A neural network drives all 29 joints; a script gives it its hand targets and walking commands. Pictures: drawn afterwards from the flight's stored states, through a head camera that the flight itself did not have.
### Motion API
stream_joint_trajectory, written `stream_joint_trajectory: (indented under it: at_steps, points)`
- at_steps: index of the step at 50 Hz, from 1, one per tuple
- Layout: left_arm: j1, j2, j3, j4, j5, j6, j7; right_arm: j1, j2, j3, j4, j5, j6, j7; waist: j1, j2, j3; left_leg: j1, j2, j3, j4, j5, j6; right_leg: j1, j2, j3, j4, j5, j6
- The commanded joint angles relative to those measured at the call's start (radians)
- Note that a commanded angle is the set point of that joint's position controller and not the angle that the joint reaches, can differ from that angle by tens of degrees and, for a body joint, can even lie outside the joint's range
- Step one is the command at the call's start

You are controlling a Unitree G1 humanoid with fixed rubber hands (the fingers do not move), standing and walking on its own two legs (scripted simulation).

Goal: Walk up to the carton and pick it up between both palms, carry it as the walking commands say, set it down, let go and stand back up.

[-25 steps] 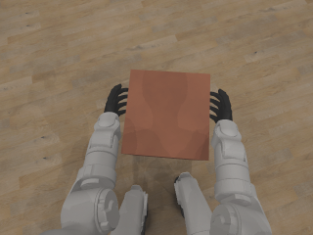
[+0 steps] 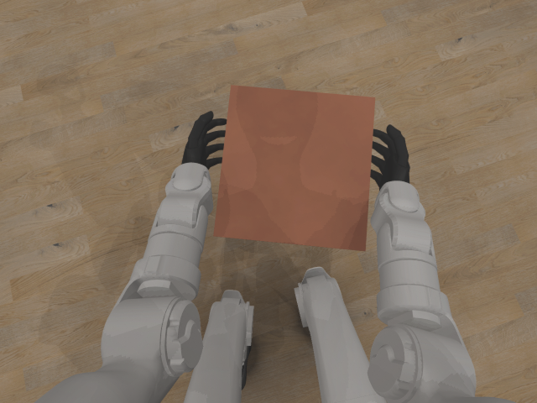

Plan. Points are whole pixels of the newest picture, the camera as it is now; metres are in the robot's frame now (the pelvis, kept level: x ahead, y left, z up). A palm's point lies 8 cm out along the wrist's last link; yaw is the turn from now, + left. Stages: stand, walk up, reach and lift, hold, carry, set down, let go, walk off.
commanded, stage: set down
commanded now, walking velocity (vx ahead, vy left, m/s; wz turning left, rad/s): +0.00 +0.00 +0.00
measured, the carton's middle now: (291, 181) +0.43 -0.07 -0.16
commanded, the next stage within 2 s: none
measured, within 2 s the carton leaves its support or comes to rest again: neither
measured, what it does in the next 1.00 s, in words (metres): lowers itself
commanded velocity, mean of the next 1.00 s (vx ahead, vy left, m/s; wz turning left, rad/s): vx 0.00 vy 0.00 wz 0.00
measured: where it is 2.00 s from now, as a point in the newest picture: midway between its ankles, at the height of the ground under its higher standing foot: (279, 346)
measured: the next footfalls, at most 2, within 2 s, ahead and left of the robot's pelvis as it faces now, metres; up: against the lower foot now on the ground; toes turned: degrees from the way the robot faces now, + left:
none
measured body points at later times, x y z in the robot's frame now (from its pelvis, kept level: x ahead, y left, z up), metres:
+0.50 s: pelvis -0.02 +0.00 -0.07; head +0.26 -0.03 +0.28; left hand +0.49 +0.07 -0.18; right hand +0.42 -0.22 -0.18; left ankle +0.04 +0.12 -0.56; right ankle +0.11 -0.13 -0.56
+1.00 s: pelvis -0.04 +0.00 -0.14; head +0.29 -0.03 +0.17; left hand +0.52 +0.06 -0.26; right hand +0.45 -0.22 -0.27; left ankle +0.04 +0.12 -0.56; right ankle +0.11 -0.13 -0.56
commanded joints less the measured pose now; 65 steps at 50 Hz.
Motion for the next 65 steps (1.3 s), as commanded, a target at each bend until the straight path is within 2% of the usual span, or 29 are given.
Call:
stream_joint_trajectory:
  at_steps: [1, 17, 33, 51, 65]
  points:
    - [-0.559, -0.944, -0.450, -0.033, -0.085, -0.046, -0.175, -0.589, 0.876, 0.576, 0.048, 0.100, -0.011, 0.194, -0.038, -0.008, -0.889, 0.171, -0.055, 0.050, -0.152, 0.263, -0.017, 0.747, 0.075, -0.123, -0.018, 0.330, 0.006]
    - [-0.725, -0.895, -0.433, 0.003, -0.113, -0.039, -0.157, -0.764, 0.825, 0.551, 0.049, 0.125, -0.005, 0.171, -0.053, -0.006, -0.943, 0.043, -0.069, 0.085, 0.013, 0.204, -0.025, 0.620, 0.082, -0.151, 0.131, 0.291, 0.016]
    - [-0.906, -0.851, -0.370, 0.062, -0.116, -0.006, -0.160, -0.954, 0.778, 0.490, 0.081, 0.132, 0.028, 0.189, -0.067, -0.002, -0.957, -0.067, -0.069, 0.114, 0.150, 0.140, -0.021, 0.497, 0.072, -0.175, 0.259, 0.243, 0.017]
    - [-1.050, -0.790, -0.357, 0.083, -0.141, 0.006, -0.154, -1.105, 0.706, 0.450, 0.089, 0.152, 0.038, 0.213, -0.090, 0.009, -0.966, -0.150, -0.067, 0.130, 0.289, 0.150, -0.015, 0.391, 0.057, -0.195, 0.390, 0.262, 0.014]
    - [-1.131, -0.736, -0.401, 0.074, -0.186, -0.004, -0.145, -1.184, 0.638, 0.449, 0.101, 0.195, 0.025, 0.226, -0.105, 0.016, -0.951, -0.181, -0.060, 0.134, 0.397, 0.197, -0.012, 0.335, 0.047, -0.205, 0.492, 0.307, 0.012]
